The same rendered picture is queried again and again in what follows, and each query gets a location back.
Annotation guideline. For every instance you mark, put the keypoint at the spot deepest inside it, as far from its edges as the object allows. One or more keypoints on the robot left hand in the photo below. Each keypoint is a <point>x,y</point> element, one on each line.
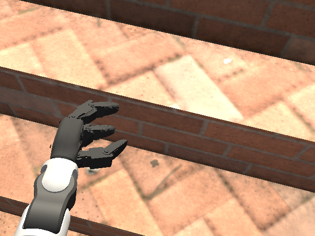
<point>75,132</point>

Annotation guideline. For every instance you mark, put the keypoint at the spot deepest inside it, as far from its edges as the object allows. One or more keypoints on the left robot forearm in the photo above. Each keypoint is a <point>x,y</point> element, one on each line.
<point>54,194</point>

